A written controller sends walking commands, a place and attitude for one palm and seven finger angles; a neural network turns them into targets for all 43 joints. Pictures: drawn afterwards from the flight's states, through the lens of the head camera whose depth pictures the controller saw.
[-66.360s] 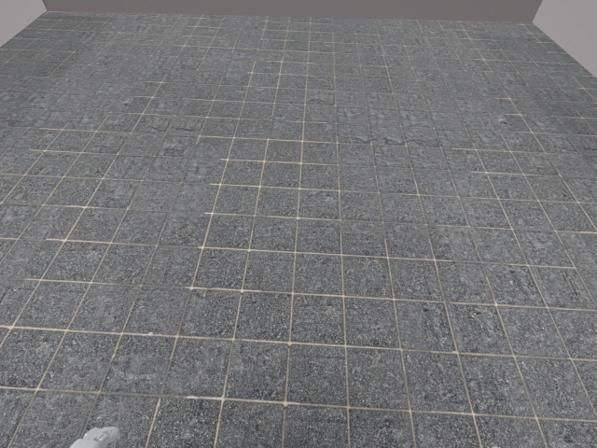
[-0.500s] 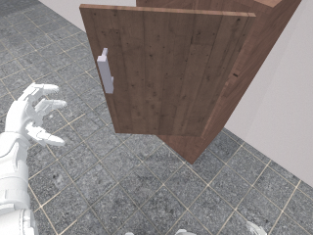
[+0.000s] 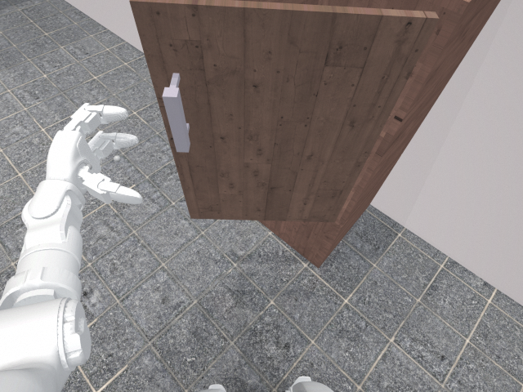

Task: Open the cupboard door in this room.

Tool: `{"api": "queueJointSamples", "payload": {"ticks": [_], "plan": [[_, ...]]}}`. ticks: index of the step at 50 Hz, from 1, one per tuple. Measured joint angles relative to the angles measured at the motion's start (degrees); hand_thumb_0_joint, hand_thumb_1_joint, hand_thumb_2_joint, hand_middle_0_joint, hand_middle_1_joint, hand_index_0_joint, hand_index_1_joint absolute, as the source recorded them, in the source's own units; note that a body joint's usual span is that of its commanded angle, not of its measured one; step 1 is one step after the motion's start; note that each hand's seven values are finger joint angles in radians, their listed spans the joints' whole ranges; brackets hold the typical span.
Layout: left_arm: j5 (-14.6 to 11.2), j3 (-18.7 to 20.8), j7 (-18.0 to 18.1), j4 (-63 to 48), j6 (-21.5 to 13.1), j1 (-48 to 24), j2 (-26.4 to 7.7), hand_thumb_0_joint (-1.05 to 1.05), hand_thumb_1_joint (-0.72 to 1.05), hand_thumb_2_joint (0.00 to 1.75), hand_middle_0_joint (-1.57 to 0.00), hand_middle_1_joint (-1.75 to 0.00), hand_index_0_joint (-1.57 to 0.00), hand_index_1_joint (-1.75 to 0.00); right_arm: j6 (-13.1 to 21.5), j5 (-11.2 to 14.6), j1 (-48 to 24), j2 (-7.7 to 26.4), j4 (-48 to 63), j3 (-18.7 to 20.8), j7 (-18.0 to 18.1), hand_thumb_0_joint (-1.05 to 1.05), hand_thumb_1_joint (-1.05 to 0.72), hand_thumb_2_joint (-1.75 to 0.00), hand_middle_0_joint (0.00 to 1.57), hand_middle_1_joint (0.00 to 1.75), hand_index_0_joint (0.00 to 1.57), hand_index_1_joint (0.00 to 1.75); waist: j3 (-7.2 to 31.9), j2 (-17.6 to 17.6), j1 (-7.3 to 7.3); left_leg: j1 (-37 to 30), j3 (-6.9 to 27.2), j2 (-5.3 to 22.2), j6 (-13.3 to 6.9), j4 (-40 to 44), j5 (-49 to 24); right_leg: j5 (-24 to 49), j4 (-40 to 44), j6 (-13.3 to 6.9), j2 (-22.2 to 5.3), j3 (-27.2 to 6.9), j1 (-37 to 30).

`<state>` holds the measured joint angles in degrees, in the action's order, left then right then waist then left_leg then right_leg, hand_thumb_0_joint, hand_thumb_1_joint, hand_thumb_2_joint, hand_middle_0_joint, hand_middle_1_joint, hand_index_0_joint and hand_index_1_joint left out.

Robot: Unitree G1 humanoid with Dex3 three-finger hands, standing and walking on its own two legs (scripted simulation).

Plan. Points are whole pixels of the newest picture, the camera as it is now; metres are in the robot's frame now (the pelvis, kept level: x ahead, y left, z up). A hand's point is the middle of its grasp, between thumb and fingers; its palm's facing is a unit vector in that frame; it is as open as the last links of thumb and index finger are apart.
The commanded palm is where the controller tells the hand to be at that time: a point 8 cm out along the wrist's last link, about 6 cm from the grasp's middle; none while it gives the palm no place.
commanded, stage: move the hooked fingers beside the handle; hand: left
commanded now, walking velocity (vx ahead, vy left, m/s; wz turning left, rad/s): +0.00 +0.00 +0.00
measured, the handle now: (179, 114) +0.55 +0.14 +0.08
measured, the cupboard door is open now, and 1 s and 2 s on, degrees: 41 41 41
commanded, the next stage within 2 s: slide the fingers in behind the handle in 1.18 s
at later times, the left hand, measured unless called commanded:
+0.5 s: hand (145, 128) +0.50 +0.19 +0.09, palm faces -0.03 -1.00 -0.01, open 14.0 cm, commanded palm +0.48 +0.24 +0.08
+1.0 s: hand (140, 138) +0.48 +0.19 +0.08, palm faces -0.03 -1.00 +0.00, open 14.0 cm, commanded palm +0.46 +0.24 +0.08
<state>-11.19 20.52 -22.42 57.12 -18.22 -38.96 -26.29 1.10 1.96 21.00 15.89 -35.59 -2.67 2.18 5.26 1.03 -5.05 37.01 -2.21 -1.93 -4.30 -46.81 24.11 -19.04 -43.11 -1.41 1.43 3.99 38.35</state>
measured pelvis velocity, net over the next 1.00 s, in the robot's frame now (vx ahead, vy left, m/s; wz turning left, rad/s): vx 0.01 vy -0.02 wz -0.01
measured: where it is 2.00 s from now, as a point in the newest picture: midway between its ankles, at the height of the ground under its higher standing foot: outside the picture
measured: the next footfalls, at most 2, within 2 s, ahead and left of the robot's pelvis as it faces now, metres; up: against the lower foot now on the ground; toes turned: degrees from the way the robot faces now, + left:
none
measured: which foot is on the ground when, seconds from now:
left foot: down 0.00-1.00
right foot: down 0.00-1.00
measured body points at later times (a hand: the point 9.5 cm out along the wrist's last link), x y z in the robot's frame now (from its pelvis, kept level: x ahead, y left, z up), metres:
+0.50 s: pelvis +0.00 -0.02 -0.01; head +0.11 -0.01 +0.42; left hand +0.50 +0.24 +0.09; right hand -0.02 -0.29 -0.12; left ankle -0.02 +0.06 -0.70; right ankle +0.02 -0.11 -0.70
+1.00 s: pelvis +0.01 -0.02 -0.01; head +0.11 -0.01 +0.43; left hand +0.48 +0.24 +0.09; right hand +0.05 -0.29 -0.12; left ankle -0.02 +0.06 -0.70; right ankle +0.02 -0.11 -0.70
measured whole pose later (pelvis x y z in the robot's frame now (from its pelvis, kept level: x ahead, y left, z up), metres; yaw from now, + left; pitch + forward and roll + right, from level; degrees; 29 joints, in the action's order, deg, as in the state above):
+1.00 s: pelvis +0.01 -0.02 -0.01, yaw -1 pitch +18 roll -2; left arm -8.9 22.8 -20.9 64.7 -20.0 -46.3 -29.4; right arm -4.5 1.6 20.9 16.4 -33.8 -2.5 1.6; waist 5.9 1.2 -7.0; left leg 40.9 -1.8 -0.1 -2.9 -49.0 25.6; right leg -20.1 -44.8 -3.0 3.2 4.4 42.4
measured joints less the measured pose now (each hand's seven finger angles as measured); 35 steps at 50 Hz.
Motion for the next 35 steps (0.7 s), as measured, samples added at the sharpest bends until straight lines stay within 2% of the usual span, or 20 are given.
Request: {"api": "queueJointSamples", "payload": {"ticks": [10, 24, 29, 35], "plan": [[2.1, 1.3, 1.9, 7.9, -2.5, -6.7, -2.4, -0.01, -0.5, 0.3, -0.3, -1.2, -0.3, -1.2, -2.0, -0.5, 1.5, 0.2, -1.2, -0.3, -0.2, 0.01, -0.9, -0.9, 0.21, 0.3, 0.2, 0.3, -0.4, 0.0, -1.74, 2.7, 0.0, 0.5, 0.3, -1.8, 0.4, -0.3, -1.7, -0.4, 0.4, 0.1, 2.7], [4.7, 4.0, 2.4, 13.8, -2.0, -13.8, -7.5, -0.01, -0.5, 0.3, -0.3, -1.2, -0.3, -1.2, -4.2, -1.1, 3.8, 1.3, -0.1, -0.3, -0.3, 0.01, -0.9, -0.9, 0.21, 0.3, 0.2, 0.3, -0.5, 0.1, -4.93, 7.1, -0.2, 1.8, 1.0, -3.6, 1.0, -0.3, -3.0, -1.4, 1.7, 0.0, 7.2], [4.6, 5.7, 1.8, 12.0, -1.8, -11.8, -8.1, -0.01, -0.5, 0.3, -0.3, -1.2, -0.3, -1.2, -5.2, -1.1, 4.5, 1.3, 1.0, -0.2, -0.4, 0.01, -0.9, -0.9, 0.21, 0.3, 0.2, 0.3, -0.4, 0.2, -4.99, 7.2, -0.6, 2.3, 1.3, -3.3, 1.2, -0.2, -2.7, -1.6, 2.2, -0.4, 7.6], [3.4, 6.3, 0.8, 8.9, -1.9, -8.5, -7.3, -0.01, -0.5, 0.3, -0.3, -1.2, -0.3, -1.2, -6.1, -0.7, 4.5, 0.7, 1.4, 0.0, -0.6, 0.01, -0.9, -0.9, 0.21, 0.3, 0.2, 0.3, -0.1, 0.2, -4.06, 5.8, -0.6, 2.6, 1.5, -2.3, 1.3, -0.3, -1.7, -1.8, 2.6, -0.5, 6.3]]}}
